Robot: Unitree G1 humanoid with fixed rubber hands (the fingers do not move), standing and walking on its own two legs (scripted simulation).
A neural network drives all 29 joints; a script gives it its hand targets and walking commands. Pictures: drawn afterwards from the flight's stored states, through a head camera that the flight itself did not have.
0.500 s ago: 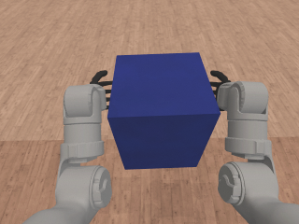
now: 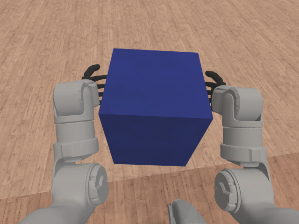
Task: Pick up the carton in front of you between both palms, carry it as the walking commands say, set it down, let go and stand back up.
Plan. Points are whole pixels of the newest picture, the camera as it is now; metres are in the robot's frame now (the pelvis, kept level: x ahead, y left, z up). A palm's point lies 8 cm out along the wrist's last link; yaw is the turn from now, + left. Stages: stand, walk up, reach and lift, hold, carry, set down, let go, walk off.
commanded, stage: carry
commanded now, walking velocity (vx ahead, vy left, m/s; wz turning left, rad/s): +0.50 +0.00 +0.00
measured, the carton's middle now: (152, 112) +0.39 -0.02 +0.08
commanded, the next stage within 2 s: none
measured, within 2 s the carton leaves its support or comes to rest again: neither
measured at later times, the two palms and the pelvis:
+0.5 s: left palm (74, 12) +0.68 +0.18 +0.22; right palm (171, 6) +0.71 -0.12 +0.22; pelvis +0.31 -0.01 +0.03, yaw +2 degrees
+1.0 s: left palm out of the picture +1.01 +0.13 +0.24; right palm out of the picture +1.00 -0.16 +0.23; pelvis +0.63 -0.01 +0.05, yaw +1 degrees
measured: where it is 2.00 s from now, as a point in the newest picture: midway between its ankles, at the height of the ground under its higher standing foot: (134, 102)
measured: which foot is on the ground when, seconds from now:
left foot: down 0.00-0.18, up 0.20-0.52, down 0.54-0.96, up 0.98-1.00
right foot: up 0.00-0.14, down 0.16-0.54, up 0.56-0.94, down 0.96-1.00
